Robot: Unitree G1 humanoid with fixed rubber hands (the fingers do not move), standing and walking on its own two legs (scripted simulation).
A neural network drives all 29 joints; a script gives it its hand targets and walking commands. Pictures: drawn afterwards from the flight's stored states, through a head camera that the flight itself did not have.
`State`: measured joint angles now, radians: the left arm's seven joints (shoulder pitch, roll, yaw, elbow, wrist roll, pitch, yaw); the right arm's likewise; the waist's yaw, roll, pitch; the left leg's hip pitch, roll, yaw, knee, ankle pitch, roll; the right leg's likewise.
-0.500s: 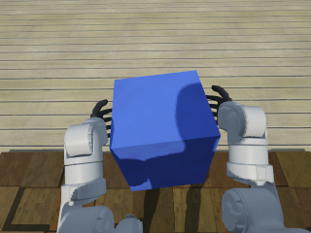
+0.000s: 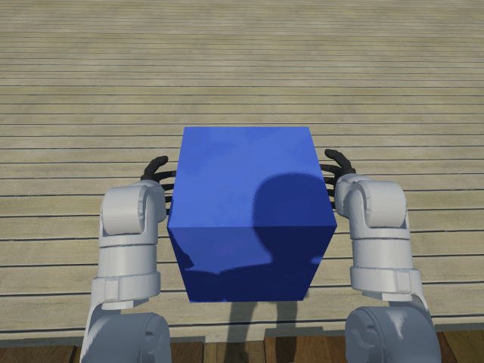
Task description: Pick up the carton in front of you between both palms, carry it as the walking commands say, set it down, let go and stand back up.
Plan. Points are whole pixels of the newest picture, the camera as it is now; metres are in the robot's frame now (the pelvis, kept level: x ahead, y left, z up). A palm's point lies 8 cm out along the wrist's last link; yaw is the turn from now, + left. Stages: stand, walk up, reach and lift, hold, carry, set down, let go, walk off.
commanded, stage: carry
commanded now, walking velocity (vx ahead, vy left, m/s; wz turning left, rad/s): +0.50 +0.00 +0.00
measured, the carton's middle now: (246, 218) +0.36 -0.01 +0.06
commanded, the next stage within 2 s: none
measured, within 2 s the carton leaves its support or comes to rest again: neither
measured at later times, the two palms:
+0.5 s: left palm (142, 105) +0.62 +0.19 +0.14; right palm (279, 91) +0.63 -0.11 +0.16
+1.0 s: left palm (169, 61) +0.92 +0.17 +0.10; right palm (269, 58) +0.92 -0.13 +0.11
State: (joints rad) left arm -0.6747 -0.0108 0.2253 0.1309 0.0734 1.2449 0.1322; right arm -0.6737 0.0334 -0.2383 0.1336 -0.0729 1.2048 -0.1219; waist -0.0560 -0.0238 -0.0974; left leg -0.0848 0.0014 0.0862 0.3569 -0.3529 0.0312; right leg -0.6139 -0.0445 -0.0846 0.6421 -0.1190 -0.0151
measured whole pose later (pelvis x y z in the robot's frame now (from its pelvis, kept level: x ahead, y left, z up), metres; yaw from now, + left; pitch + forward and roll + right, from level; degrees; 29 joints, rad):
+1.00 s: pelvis +0.57 +0.01 -0.04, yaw +3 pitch +3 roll +3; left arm -0.70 0.00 0.21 0.14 0.07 1.25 0.14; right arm -0.67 0.01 -0.22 0.12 -0.05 1.20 -0.13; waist -0.04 -0.08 -0.10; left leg -0.12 -0.01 0.14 0.74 -0.26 0.18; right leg -0.48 -0.03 -0.09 0.45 0.06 -0.06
